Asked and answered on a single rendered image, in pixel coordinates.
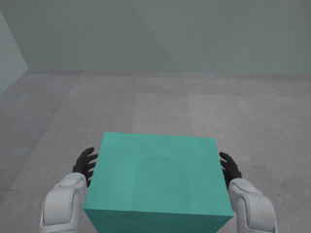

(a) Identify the robot right forearm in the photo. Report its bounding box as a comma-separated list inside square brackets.
[227, 178, 278, 233]

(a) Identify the left robot hand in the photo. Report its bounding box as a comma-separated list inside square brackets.
[72, 147, 98, 187]

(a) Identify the robot left forearm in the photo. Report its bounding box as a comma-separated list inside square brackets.
[38, 172, 87, 233]

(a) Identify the carton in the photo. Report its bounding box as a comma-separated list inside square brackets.
[83, 132, 234, 233]

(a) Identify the right robot hand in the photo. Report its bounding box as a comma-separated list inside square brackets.
[220, 152, 242, 191]

